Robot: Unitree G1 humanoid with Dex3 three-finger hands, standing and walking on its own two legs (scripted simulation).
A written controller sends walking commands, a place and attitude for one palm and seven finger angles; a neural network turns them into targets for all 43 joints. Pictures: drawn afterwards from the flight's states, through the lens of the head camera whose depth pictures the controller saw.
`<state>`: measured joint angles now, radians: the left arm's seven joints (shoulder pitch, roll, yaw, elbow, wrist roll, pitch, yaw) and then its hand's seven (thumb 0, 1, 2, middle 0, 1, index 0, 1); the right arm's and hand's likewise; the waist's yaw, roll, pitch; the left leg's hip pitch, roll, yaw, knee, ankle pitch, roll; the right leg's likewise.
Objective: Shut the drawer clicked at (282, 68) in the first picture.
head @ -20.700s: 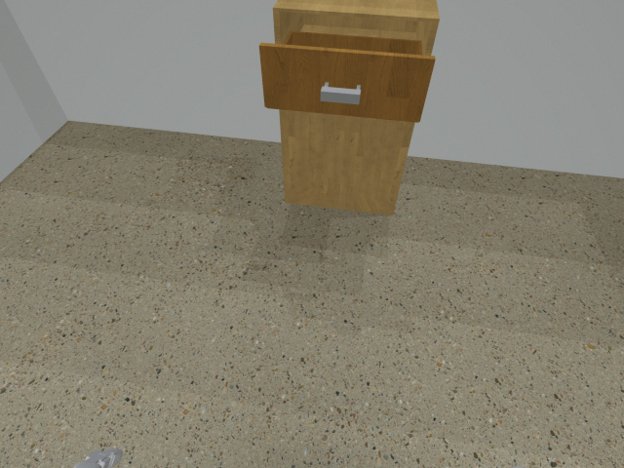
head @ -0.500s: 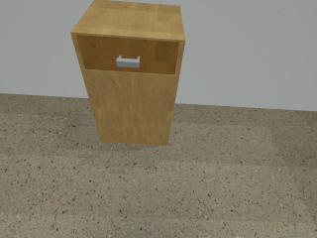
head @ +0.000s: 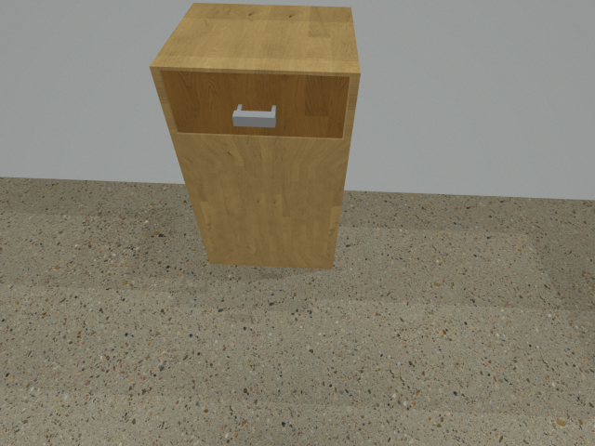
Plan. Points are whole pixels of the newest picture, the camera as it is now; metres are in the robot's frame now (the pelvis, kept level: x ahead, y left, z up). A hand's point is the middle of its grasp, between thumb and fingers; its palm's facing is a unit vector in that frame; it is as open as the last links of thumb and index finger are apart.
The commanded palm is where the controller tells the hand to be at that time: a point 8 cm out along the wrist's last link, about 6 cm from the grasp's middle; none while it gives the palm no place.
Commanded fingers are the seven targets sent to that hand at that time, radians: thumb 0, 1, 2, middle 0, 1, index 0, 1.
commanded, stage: let the arm hang, fingers relaxed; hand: left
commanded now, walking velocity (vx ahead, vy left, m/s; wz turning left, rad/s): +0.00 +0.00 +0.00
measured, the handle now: (255, 113) +0.86 +0.16 -0.03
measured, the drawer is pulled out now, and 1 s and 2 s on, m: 0.00 0.00 0.00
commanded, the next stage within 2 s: look to check the result in 0.34 s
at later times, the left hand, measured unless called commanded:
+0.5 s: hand out of the picture +0.01 +0.15 -0.17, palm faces +0.01 -0.98 -0.21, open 7.4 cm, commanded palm none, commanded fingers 0.00 0.90 0.90 -0.20 -0.30 -0.20 -0.30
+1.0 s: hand out of the picture +0.04 +0.14 -0.17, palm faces +0.01 -0.98 -0.22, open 7.4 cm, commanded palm none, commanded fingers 0.00 0.90 0.90 -0.20 -0.30 -0.20 -0.30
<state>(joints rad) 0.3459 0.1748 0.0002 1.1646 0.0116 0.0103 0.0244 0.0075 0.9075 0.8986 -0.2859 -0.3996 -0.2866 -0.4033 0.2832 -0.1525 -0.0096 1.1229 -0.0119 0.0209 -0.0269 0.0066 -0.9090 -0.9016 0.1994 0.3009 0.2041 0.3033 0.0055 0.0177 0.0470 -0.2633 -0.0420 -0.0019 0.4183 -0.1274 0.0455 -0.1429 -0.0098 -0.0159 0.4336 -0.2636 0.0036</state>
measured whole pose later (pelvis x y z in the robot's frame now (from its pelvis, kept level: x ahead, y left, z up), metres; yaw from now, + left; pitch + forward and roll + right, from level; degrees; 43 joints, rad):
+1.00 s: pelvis +0.03 -0.04 +0.00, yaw -1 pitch -2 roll +0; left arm 0.24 0.17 0.01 1.14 0.01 -0.01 0.03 0.01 0.91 0.90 -0.20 -0.30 -0.20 -0.30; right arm 0.21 -0.19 -0.01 1.13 -0.01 0.01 -0.04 0.00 -0.91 -0.90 0.20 0.30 0.20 0.30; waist 0.00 0.01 0.06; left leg -0.20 0.01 -0.01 0.40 -0.17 -0.02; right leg -0.07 0.05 -0.02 0.38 -0.28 -0.05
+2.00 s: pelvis +0.04 -0.04 +0.00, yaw -1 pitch -2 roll +0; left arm 0.21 0.22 0.01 1.14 0.01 -0.01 0.02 0.01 0.91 0.90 -0.20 -0.30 -0.20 -0.30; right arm 0.18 -0.23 -0.01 1.14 -0.01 0.00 -0.03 0.01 -0.91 -0.90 0.20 0.30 0.20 0.30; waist 0.00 0.00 0.06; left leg -0.17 0.01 0.00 0.36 -0.16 -0.01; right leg -0.04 0.04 -0.01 0.33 -0.27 -0.05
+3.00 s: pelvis +0.04 -0.04 +0.01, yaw -2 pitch -2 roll +0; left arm 0.17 0.26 0.01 1.14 0.01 -0.02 0.01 0.01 0.90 0.90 -0.20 -0.30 -0.20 -0.30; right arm 0.16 -0.27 -0.01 1.14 -0.01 0.00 -0.03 0.01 -0.91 -0.90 0.20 0.30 0.20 0.30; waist 0.00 0.01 0.06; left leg -0.16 0.01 0.00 0.33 -0.14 -0.01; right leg -0.03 0.04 0.00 0.31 -0.25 -0.04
